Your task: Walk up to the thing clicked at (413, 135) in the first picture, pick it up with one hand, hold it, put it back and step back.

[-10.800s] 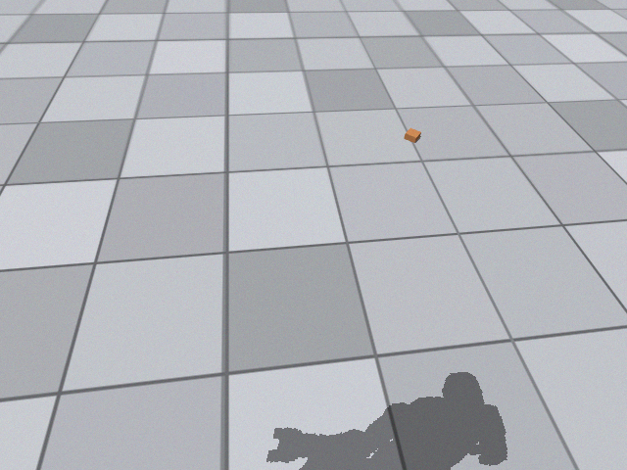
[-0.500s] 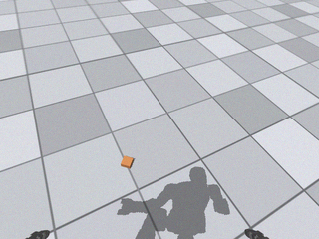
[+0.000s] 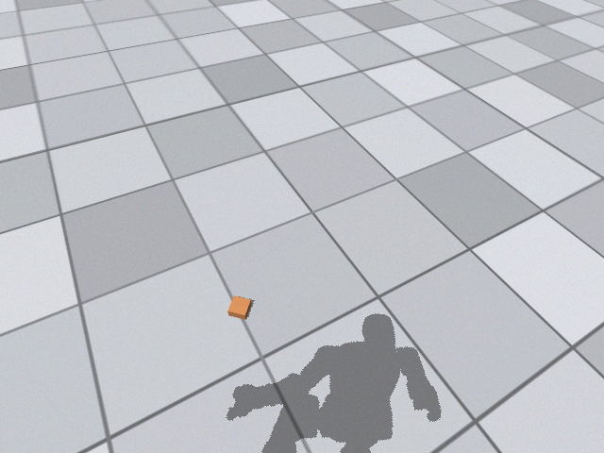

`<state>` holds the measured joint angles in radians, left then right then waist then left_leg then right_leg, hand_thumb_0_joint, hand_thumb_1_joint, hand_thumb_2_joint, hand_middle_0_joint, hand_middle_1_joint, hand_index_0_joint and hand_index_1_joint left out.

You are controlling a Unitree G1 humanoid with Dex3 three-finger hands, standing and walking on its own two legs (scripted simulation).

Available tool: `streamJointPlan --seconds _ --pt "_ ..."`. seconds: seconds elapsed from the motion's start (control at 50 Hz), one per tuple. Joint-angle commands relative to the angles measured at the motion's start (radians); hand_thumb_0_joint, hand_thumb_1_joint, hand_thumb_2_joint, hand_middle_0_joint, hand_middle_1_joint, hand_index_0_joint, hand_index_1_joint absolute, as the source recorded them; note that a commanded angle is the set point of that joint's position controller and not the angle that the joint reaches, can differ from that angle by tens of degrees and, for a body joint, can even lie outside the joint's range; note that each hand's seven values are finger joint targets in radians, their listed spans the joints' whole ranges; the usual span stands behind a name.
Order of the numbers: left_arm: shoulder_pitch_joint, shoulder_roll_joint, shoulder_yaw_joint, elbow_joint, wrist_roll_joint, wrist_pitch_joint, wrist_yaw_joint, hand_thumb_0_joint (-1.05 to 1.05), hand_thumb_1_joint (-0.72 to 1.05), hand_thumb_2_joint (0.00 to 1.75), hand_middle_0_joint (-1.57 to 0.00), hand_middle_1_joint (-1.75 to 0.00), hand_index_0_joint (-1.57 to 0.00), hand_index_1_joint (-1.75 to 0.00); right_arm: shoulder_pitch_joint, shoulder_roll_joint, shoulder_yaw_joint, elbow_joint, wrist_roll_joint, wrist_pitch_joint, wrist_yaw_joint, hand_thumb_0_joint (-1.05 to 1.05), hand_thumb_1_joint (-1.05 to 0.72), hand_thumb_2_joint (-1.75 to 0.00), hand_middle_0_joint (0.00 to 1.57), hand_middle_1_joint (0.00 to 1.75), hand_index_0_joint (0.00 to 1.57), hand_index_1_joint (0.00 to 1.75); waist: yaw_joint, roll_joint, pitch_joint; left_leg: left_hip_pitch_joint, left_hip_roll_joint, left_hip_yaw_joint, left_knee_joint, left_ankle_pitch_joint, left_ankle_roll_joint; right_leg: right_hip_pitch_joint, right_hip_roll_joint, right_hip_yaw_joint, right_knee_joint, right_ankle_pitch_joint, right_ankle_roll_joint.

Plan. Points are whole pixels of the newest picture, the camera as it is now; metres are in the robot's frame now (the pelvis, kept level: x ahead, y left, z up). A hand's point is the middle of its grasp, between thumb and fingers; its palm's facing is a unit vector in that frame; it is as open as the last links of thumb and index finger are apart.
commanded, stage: stand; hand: left
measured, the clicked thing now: (239, 307) +0.71 +0.18 -0.77
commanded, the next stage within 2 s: walk up in 0.54 s
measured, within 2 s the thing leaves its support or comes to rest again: neither
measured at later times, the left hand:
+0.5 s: hand out of the picture +0.07 +0.24 -0.16, palm faces -0.03 -0.94 -0.34, open 7.4 cm
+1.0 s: hand out of the picture +0.13 +0.32 -0.17, palm faces -0.05 -0.94 -0.34, open 7.4 cm
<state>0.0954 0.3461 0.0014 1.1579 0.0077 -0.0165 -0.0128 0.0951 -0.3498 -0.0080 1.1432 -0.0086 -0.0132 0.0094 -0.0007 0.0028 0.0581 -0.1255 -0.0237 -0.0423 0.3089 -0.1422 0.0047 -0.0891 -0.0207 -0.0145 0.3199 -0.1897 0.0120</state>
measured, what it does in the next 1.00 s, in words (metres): walks ahead: left foot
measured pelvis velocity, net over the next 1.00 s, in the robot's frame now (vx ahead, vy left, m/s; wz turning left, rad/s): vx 0.10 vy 0.04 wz -0.01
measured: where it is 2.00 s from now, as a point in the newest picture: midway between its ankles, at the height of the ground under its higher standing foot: (284, 430)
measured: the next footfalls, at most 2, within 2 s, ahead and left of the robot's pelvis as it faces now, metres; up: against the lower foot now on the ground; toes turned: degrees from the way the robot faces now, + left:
left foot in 0.82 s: +0.15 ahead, +0.15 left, +0.00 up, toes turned +4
right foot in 1.24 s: +0.31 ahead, -0.12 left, +0.00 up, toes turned -3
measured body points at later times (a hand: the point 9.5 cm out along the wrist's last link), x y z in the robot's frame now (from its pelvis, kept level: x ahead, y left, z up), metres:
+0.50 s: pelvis +0.00 -0.01 +0.00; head +0.01 -0.02 +0.45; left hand +0.08 +0.29 -0.13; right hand +0.07 -0.32 -0.14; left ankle +0.02 +0.12 -0.75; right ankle -0.01 -0.13 -0.75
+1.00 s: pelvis +0.10 +0.04 -0.01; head +0.11 +0.06 +0.44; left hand +0.13 +0.37 -0.15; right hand +0.13 -0.29 -0.11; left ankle +0.11 +0.15 -0.75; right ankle +0.10 -0.11 -0.69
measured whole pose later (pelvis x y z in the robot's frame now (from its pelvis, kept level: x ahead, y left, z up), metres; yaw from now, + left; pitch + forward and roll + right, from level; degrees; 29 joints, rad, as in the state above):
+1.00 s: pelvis +0.10 +0.04 -0.01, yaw +0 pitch -3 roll +0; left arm 0.30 0.45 0.06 0.98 0.01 -0.01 -0.06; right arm 0.30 -0.38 -0.08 0.93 -0.03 -0.07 0.04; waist -0.01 -0.07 0.09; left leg -0.19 0.01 0.07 0.49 -0.25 0.03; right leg -0.42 -0.01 0.08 1.01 -0.37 -0.04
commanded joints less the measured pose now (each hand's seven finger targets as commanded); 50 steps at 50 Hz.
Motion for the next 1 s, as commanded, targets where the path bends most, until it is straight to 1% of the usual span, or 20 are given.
streamJointPlan --seconds 0.0,0.12,0.3,0.38,0.5,0.52,0.54,0.56,0.58,0.6,0.62,0.68,0.72,0.78,0.8,0.82,0.84,0.88,0.92,0.98 --pt "-0.034 0.217 0.036 -0.06 0.002 -0.019 0.017 0.0 0.9 0.9 -0.2 -0.3 -0.2 -0.3 -0.055 -0.208 -0.033 -0.058 0.001 -0.027 -0.013 0.0 -0.9 -0.9 0.2 0.3 0.2 0.3 0.01 -0.005 -0.084 -0.02 0.137 -0.104 -0.054 0.075 0.015 0.025 -0.116 0.089 -0.05 0.051 -0.032" --pt "-0.033 0.217 0.035 -0.065 0.0 -0.023 0.019 0.0 0.9 0.9 -0.2 -0.3 -0.2 -0.3 -0.034 -0.218 -0.029 -0.051 0.002 -0.026 -0.013 0.0 -0.9 -0.9 0.2 0.3 0.2 0.3 0.003 -0.003 -0.09 -0.009 0.138 -0.098 -0.032 0.117 0.015 0.021 -0.116 0.089 -0.056 0.084 -0.028" --pt "-0.031 0.225 0.034 -0.066 -0.003 -0.022 0.02 0.0 0.9 0.9 -0.2 -0.3 -0.2 -0.3 -0.014 -0.21 -0.023 -0.046 0.001 -0.019 -0.013 0.0 -0.9 -0.9 0.2 0.3 0.2 0.3 -0.004 -0.018 -0.058 -0.02 0.131 -0.096 -0.032 0.053 0.008 -0.014 -0.114 0.1 -0.075 0.036 -0.03" --pt "-0.024 0.226 0.034 -0.072 -0.001 -0.024 0.02 0.0 0.9 0.9 -0.2 -0.3 -0.2 -0.3 -0.019 -0.207 -0.021 -0.052 0.002 -0.02 -0.013 0.0 -0.9 -0.9 0.2 0.3 0.2 0.3 -0.003 -0.014 -0.085 0.004 0.14 -0.092 -0.015 0.111 0.009 0.0 -0.118 0.101 -0.068 0.107 -0.033" --pt "-0.024 0.221 0.035 -0.072 -0.004 -0.022 0.019 0.0 0.9 0.9 -0.2 -0.3 -0.2 -0.3 -0.01 -0.209 -0.017 -0.049 0.001 -0.019 -0.015 0.0 -0.9 -0.9 0.2 0.3 0.2 0.3 -0.003 0.0 -0.05 -0.021 0.137 -0.091 -0.033 0.062 0.007 -0.015 -0.11 0.102 -0.077 0.053 -0.028" --pt "0.052 0.291 0.092 -0.122 0.013 -0.027 -0.002 0.0 0.9 0.9 -0.2 -0.3 -0.2 -0.3 0.041 -0.273 -0.069 -0.107 -0.014 -0.027 0.006 0.0 -0.9 -0.9 0.2 0.3 0.2 0.3 0.012 -0.031 -0.146 -0.039 0.078 -0.066 0.063 -0.382 0.07 0.054 -0.055 0.096 -0.027 -0.365 -0.078" --pt "0.115 0.303 0.104 -0.105 0.023 -0.027 -0.007 0.0 0.9 0.9 -0.2 -0.3 -0.2 -0.3 0.023 -0.278 -0.077 -0.122 -0.025 -0.025 0.016 0.0 -0.9 -0.9 0.2 0.3 0.2 0.3 0.045 -0.024 -0.074 -0.195 0.069 -0.065 0.116 -0.527 0.072 0.06 -0.096 0.171 -0.043 -0.541 -0.109" --pt "0.139 0.32 0.121 -0.11 0.028 -0.028 -0.008 0.0 0.9 0.9 -0.2 -0.3 -0.2 -0.3 -0.032 -0.252 -0.077 -0.153 -0.028 -0.021 0.02 0.0 -0.9 -0.9 0.2 0.3 0.2 0.3 0.073 -0.085 0.018 -0.388 0.037 -0.012 0.215 -0.472 0.05 0.103 -0.164 0.269 -0.105 -0.633 -0.15" --pt "0.162 0.343 0.137 -0.127 0.029 -0.035 -0.004 0.0 0.9 0.9 -0.2 -0.3 -0.2 -0.3 -0.065 -0.227 -0.078 -0.184 -0.031 -0.019 0.023 0.0 -0.9 -0.9 0.2 0.3 0.2 0.3 0.098 -0.18 0.087 -0.511 0.036 0.035 0.421 -0.329 0.028 0.125 -0.294 0.407 -0.213 -0.627 -0.213" --pt "0.169 0.349 0.143 -0.15 0.033 -0.045 -0.003 0.0 0.9 0.9 -0.2 -0.3 -0.2 -0.3 -0.062 -0.23 -0.083 -0.193 -0.036 -0.025 0.023 0.0 -0.9 -0.9 0.2 0.3 0.2 0.3 0.098 -0.132 0.131 -0.561 0.089 -0.005 0.476 -0.278 0.018 0.123 -0.363 0.459 -0.232 -0.488 -0.264" --pt "0.166 0.32 0.139 -0.161 0.025 -0.05 -0.002 0.0 0.9 0.9 -0.2 -0.3 -0.2 -0.3 -0.036 -0.241 -0.091 -0.189 -0.036 -0.032 0.025 0.0 -0.9 -0.9 0.2 0.3 0.2 0.3 0.082 -0.065 0.115 -0.545 0.101 -0.025 0.493 -0.264 0.016 0.129 -0.334 0.422 -0.213 -0.387 -0.265" --pt "0.076 0.328 0.14 -0.231 0.034 -0.053 -0.012 0.0 0.9 0.9 -0.2 -0.3 -0.2 -0.3 0.05 -0.225 -0.103 -0.205 -0.032 -0.035 0.047 0.0 -0.9 -0.9 0.2 0.3 0.2 0.3 0.023 -0.143 0.032 -0.346 0.128 0.006 0.398 -0.272 0.009 0.031 -0.255 0.255 -0.178 -0.353 -0.22" --pt "0.063 0.319 0.133 -0.263 0.03 -0.047 -0.024 0.0 0.9 0.9 -0.2 -0.3 -0.2 -0.3 0.068 -0.226 -0.117 -0.216 -0.037 -0.039 0.054 0.0 -0.9 -0.9 0.2 0.3 0.2 0.3 0.01 -0.162 0.053 -0.196 0.104 0.05 0.325 -0.227 0.003 -0.114 -0.207 0.178 -0.135 -0.306 -0.199" --pt "0.05 0.27 0.112 -0.3 0.028 -0.028 -0.032 0.0 0.9 0.9 -0.2 -0.3 -0.2 -0.3 0.275 -0.243 -0.147 -0.172 -0.037 -0.048 0.037 0.0 -0.9 -0.9 0.2 0.3 0.2 0.3 -0.096 -0.041 -0.014 0.173 0.039 0.106 0.181 -0.077 0.0 -0.35 -0.11 0.063 0.171 -0.269 -0.146" --pt "0.109 0.205 0.092 -0.305 0.023 -0.023 -0.032 0.0 0.9 0.9 -0.2 -0.3 -0.2 -0.3 0.372 -0.314 -0.172 -0.159 -0.046 -0.054 0.023 0.0 -0.9 -0.9 0.2 0.3 0.2 0.3 -0.134 0.193 -0.06 0.294 0.118 -0.041 0.083 -0.29 0.04 -0.475 -0.012 -0.004 0.473 -0.29 -0.113" --pt "0.148 0.157 0.078 -0.32 0.014 -0.024 -0.027 0.0 0.9 0.9 -0.2 -0.3 -0.2 -0.3 0.395 -0.406 -0.181 -0.191 -0.054 -0.068 0.016 0.0 -0.9 -0.9 0.2 0.3 0.2 0.3 -0.131 0.345 -0.062 0.25 0.398 -0.582 -0.141 -0.589 0.142 -0.632 0.126 0.052 0.748 -0.422 -0.068" --pt "0.131 0.27 0.103 -0.303 0.015 -0.018 -0.013 0.0 0.9 0.9 -0.2 -0.3 -0.2 -0.3 0.294 -0.429 -0.181 -0.231 -0.02 -0.07 0.017 0.0 -0.9 -0.9 0.2 0.3 0.2 0.3 -0.095 0.165 -0.01 0.07 0.465 -0.659 -0.191 -0.725 0.234 -0.563 0.037 0.191 0.798 -0.382 -0.081" --pt "0.202 0.3 0.103 -0.269 -0.001 -0.02 -0.018 0.0 0.9 0.9 -0.2 -0.3 -0.2 -0.3 0.181 -0.355 -0.149 -0.28 -0.014 -0.074 0.015 0.0 -0.9 -0.9 0.2 0.3 0.2 0.3 -0.013 0.076 0.056 -0.006 0.379 -0.421 -0.136 -0.554 0.2 -0.532 -0.017 0.187 0.804 -0.238 -0.07" --pt "0.262 0.302 0.108 -0.243 0.003 -0.023 -0.025 0.0 0.9 0.9 -0.2 -0.3 -0.2 -0.3 0.184 -0.321 -0.138 -0.294 -0.011 -0.084 0.011 0.0 -0.9 -0.9 0.2 0.3 0.2 0.3 -0.005 0.135 0.039 0.003 0.327 -0.262 -0.111 -0.354 0.182 -0.49 -0.049 0.158 0.721 -0.158 -0.048" --pt "0.226 0.276 0.105 -0.271 0.009 -0.022 -0.043 0.0 0.9 0.9 -0.2 -0.3 -0.2 -0.3 0.212 -0.312 -0.137 -0.31 -0.014 -0.089 0.013 0.0 -0.9 -0.9 0.2 0.3 0.2 0.3 -0.017 0.125 0.059 -0.028 0.312 -0.141 -0.105 -0.174 0.21 -0.44 -0.058 0.104 0.575 -0.137 -0.01"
